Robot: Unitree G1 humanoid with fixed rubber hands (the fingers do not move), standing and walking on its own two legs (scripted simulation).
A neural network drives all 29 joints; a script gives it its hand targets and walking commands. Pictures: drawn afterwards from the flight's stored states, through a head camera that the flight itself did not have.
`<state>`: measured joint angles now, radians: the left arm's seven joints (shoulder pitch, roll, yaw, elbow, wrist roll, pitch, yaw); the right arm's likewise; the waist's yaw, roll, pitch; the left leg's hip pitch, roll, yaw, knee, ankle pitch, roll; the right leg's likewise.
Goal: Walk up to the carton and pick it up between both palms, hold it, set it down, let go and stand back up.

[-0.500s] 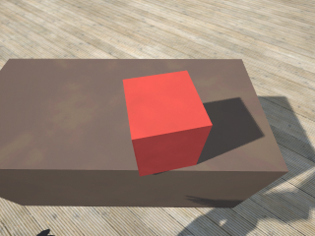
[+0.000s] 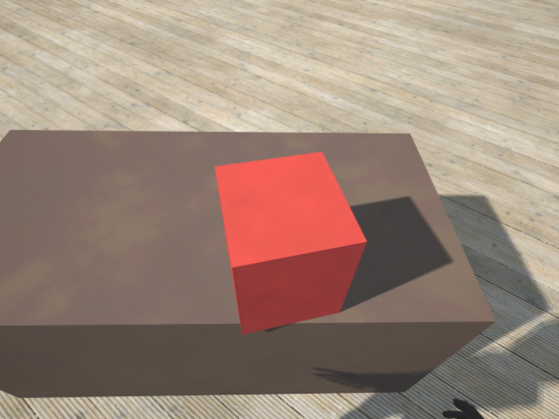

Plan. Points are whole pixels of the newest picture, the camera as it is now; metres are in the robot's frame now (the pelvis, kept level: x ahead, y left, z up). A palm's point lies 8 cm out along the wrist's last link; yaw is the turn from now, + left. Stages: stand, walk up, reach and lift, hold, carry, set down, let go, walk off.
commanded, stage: walk up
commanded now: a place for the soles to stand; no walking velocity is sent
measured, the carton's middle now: (281, 244) +0.43 +0.00 -0.06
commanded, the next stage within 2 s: reach and lift in 0.58 s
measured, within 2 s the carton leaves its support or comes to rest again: neither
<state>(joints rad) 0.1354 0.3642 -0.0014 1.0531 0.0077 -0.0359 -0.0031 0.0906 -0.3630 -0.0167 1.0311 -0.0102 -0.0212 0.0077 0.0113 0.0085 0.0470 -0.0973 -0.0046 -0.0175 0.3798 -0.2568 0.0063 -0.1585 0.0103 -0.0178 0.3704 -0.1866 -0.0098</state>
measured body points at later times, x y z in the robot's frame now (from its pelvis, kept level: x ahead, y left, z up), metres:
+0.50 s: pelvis +0.00 -0.01 +0.00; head +0.02 +0.00 +0.45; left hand +0.11 +0.29 -0.13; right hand +0.08 -0.32 -0.12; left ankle -0.03 +0.12 -0.75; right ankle +0.01 -0.11 -0.75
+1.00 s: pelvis +0.00 -0.02 -0.01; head +0.01 -0.01 +0.44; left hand +0.18 +0.24 -0.10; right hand +0.15 -0.31 -0.10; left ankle -0.03 +0.12 -0.75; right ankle +0.01 -0.11 -0.75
